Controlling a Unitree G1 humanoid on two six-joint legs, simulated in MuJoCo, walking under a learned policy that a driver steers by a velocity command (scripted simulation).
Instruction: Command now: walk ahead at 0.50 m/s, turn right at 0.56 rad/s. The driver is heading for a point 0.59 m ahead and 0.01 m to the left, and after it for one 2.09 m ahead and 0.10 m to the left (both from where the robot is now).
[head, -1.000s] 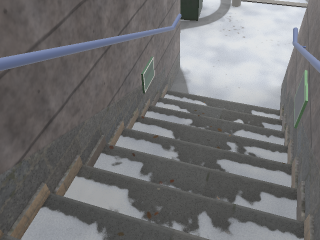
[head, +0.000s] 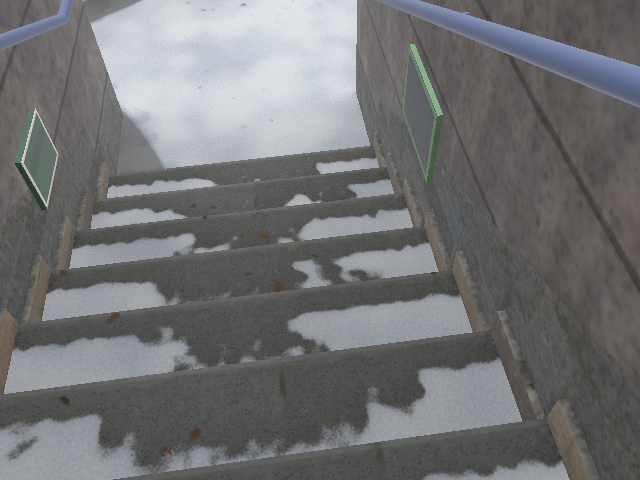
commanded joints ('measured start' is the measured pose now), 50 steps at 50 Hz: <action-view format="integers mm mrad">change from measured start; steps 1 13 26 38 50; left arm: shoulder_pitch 355 382 588 55 -394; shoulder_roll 153 35 -101 -19 18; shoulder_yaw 32 -13 -55 -47 -53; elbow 65 22 93 -156 -244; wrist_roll -4 -3 -7 47 36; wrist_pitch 34 -43 -41 -31 -165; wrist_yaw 6 128 94 94 2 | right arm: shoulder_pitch -153 -376 319 71 250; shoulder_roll -84 -130 -175 -102 -31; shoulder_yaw -3 -46 -67 2 -5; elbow -203 -302 -26 -1 -30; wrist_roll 54 -32 -40 -28 8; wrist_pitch -27 -6 7 34 37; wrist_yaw -28 22 117 -8 -43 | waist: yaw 145 103 -1 45 -105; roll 3 -21 430 152 -7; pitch -180 9 -174 -49 149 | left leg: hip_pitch -762 -590 808 188 273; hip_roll -28 -54 156 8 -64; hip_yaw -52 -251 -423 -314 -493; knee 53 -1029 -1147 -1524 -1219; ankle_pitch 229 1051 1402 1099 676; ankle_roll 38 12 202 270 275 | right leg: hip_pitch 689 276 -599 -223 -347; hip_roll -389 -153 171 -112 -71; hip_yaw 729 590 266 84 119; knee -347 -67 1547 216 -245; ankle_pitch -63 -144 -639 297 635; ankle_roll -307 -224 83 129 108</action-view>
